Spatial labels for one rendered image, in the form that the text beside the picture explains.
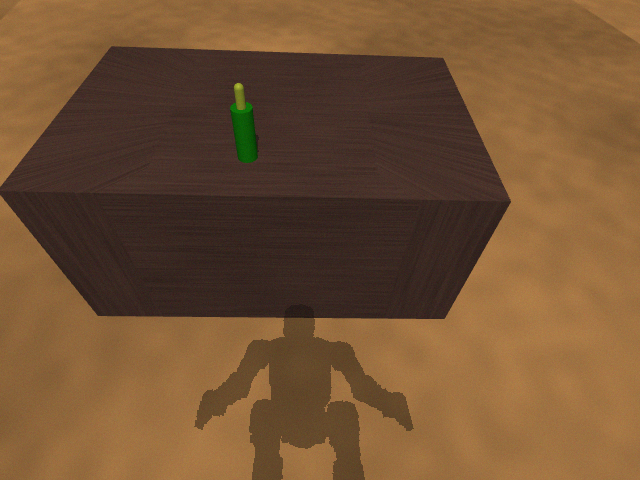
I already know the bottle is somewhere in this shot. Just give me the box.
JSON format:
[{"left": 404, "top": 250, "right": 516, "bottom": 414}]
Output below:
[{"left": 230, "top": 83, "right": 258, "bottom": 163}]

